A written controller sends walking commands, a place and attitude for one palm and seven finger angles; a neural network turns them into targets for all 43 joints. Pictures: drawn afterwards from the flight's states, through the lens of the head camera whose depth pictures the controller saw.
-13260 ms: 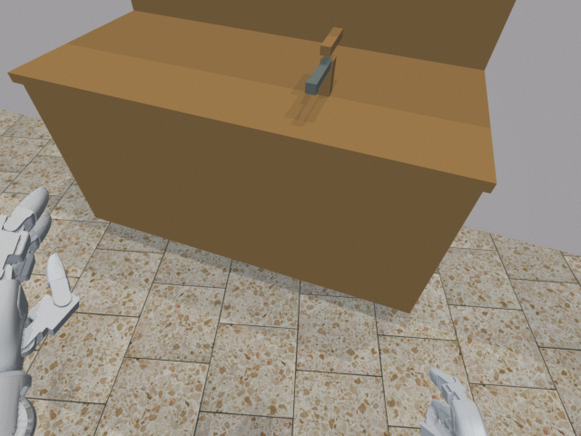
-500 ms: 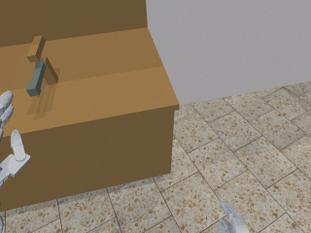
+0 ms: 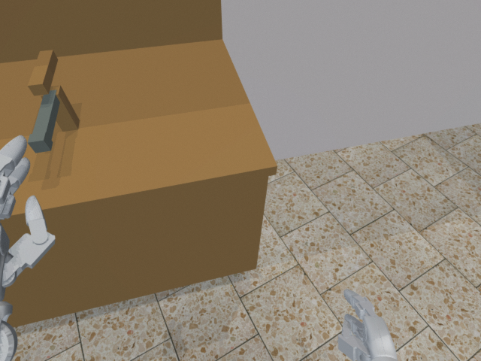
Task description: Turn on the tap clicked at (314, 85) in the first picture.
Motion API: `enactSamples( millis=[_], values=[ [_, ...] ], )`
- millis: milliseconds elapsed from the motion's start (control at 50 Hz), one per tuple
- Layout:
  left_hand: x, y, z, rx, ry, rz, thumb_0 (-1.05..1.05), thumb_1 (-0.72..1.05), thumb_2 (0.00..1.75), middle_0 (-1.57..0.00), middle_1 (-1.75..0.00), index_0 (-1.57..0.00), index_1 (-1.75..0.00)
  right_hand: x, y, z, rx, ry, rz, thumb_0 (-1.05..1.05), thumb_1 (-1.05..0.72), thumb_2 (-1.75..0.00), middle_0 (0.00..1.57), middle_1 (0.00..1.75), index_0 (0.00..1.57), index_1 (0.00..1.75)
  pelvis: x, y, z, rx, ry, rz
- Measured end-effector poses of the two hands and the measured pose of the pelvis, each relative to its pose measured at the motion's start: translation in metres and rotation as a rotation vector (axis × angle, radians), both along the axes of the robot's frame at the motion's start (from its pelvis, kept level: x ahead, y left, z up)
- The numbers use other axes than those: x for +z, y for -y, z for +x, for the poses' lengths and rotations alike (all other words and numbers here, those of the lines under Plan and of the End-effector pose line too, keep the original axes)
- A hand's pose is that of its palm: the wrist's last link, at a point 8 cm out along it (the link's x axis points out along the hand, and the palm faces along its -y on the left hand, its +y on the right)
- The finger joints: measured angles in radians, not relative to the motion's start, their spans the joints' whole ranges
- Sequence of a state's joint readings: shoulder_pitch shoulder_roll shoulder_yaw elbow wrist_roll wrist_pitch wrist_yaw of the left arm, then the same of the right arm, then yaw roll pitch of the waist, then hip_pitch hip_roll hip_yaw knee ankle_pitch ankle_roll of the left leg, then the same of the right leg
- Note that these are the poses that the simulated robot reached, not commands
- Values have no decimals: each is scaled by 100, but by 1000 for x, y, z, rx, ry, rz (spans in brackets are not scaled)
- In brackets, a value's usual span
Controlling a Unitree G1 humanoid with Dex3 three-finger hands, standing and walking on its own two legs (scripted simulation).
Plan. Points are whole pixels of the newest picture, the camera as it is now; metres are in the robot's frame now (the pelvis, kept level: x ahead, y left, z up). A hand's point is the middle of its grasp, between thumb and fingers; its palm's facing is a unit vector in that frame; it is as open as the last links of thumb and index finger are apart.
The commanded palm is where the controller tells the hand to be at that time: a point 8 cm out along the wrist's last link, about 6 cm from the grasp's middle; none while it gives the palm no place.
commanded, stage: come to a stop and stand still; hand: left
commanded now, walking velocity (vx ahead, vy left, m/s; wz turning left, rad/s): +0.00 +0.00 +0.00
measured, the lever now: (40, 142) +0.46 +0.43 +0.07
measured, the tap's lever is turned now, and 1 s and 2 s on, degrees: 0 0 0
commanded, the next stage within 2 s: look again from close up in 1.46 s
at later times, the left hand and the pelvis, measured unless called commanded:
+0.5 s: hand (29, 251) +0.20 +0.26 +0.16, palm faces +0.31 -0.87 -0.38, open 7.5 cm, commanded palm +0.14 +0.30 +0.18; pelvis -0.03 +0.03 +0.01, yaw -2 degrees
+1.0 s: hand (10, 231) +0.23 +0.30 +0.16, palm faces +0.37 -0.86 -0.35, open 7.5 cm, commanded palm +0.16 +0.33 +0.18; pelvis +0.00 +0.05 +0.01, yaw +0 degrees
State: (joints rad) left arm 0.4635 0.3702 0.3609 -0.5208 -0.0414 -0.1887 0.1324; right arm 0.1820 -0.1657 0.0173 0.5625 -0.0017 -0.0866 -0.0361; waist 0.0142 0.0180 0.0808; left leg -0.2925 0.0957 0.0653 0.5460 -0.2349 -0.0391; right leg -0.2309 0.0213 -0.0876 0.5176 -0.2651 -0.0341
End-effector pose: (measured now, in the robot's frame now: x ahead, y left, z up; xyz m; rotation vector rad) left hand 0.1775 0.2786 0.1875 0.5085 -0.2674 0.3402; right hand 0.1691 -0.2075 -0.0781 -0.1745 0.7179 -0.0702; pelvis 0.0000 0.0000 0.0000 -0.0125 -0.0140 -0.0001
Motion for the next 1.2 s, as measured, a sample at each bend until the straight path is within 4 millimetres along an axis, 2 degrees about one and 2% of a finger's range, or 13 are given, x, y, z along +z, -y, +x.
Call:
enactSamples(
  millis=[100, 180, 260, 320, 380, 480, 540, 600, 700, 780, 860, 1020, 1200],
  values=[
    [-7, 11, -10, -5, -40, -39, 2, 89, 90, -21, -30, -21, -30, -11, 2, -13, -9, -37, 19, 1, -90, -90, 20, 30, 20, 30, -1, 4, -4, 2, -9, -4],
    [-12, 4, -13, 12, -50, -55, 2, 88, 90, -21, -30, -21, -30, -15, 8, -27, -33, -79, -15, 1, -90, -90, 20, 30, 20, 30, -1, 1, -6, 5, -2, -3],
    [-11, -4, -14, 31, -40, -63, 2, 88, 90, -21, -30, -21, -30, -8, 15, -36, -44, -91, -52, 1, -90, -90, 20, 30, 20, 30, 3, 0, -10, -1, 0, 5],
    [13, -30, -3, 36, 48, 85, 2, 88, 90, -22, -30, -21, -30, -5, 19, -42, 5, -82, -88, 1, -90, -90, 20, 30, 20, 30, 2, 2, -20, 2, -5, -6],
    [20, -46, 2, 55, 123, 37, 2, 88, 90, -21, -30, -21, -30, 3, 20, -46, 6, -47, -84, 1, -90, -90, 20, 30, 20, 30, 3, -5, -27, -12, 5, -6],
    [-3, -26, -8, -70, 38, -43, 2, 89, 90, -20, -30, -20, -30, 19, 15, -50, -49, 31, -89, 1, -90, -90, 20, 30, 20, 30, 6, -24, -27, -34, 3, 1],
    [-19, -26, -15, -107, -33, -57, 2, 89, 90, -21, -30, -20, -30, 24, 6, -51, -62, 39, -101, 1, -90, -90, 20, 30, 20, 30, 7, -32, -25, -30, -1, 0],
    [-22, -41, -17, -76, -35, -45, 2, 88, 90, -21, -30, -21, -30, 24, -8, -47, -34, 30, -106, 1, -90, -90, 20, 30, 20, 30, 7, -36, -24, -15, 1, 2],
    [-10, -64, -18, 16, 60, -46, 2, 88, 90, -22, -30, -21, -30, 21, -34, -31, 52, 26, -79, 1, -90, -90, 20, 30, 20, 30, 7, -40, -19, 5, 6, 2],
    [-5, -64, -14, 30, 102, -75, 2, 89, 90, -21, -30, -21, -30, 22, -51, -13, 100, 42, -53, 1, -90, -90, 20, 30, 20, 30, 8, -43, -12, 4, -1, -5],
    [-10, -59, -4, 11, 73, -99, 2, 89, 90, -21, -30, -20, -30, 26, -60, 4, 118, 63, -40, 1, -90, -90, 20, 30, 20, 30, 10, -46, -5, 3, -6, -8],
    [-11, -58, 10, -18, 6, -82, 2, 89, 90, -21, -30, -21, -30, 33, -55, 25, 88, 86, -52, 1, -90, -89, 20, 30, 20, 30, 11, -47, 4, 0, -12, -9],
    [-8, -58, 4, 4, -2, -79, 2, 89, 90, -21, -30, -21, -30, 31, -35, 19, 47, 42, -84, 1, -90, -90, 20, 30, 20, 30, 11, -44, 7, 3, -11, -11]
  ],
)
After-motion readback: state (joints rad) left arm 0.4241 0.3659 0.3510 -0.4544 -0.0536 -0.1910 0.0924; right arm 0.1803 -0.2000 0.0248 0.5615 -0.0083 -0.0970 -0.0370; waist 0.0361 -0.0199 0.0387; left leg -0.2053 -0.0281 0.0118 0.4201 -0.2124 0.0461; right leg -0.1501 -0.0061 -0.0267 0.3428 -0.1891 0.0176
